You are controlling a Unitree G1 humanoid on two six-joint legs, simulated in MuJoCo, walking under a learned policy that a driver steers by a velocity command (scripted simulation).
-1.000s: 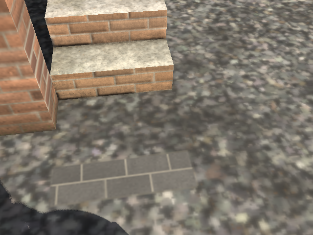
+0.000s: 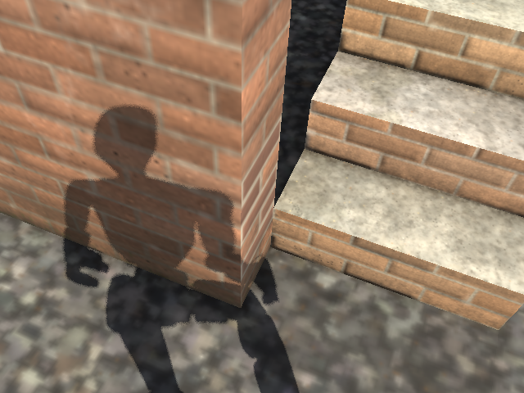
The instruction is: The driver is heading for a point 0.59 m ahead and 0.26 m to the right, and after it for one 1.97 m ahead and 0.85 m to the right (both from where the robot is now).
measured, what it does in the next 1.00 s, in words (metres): walks ahead, turning right: right foot, then left foot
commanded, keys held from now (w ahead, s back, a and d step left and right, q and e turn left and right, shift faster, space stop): w+e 1.00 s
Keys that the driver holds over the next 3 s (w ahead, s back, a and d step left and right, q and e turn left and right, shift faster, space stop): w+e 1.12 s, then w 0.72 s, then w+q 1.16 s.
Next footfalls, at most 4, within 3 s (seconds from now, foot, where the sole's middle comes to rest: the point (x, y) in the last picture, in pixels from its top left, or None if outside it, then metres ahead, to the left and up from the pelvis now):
0.34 right None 0.35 -0.15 -0.78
0.88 left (295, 353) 0.58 -0.09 -0.78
1.32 right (393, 386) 0.50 -0.33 -0.78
1.66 left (352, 323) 0.66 -0.25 -0.78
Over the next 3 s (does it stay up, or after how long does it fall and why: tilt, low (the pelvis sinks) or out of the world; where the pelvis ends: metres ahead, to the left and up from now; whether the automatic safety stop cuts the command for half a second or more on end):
stays up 0.76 -0.57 0.14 its command is cut before an obstacle after 0.3 s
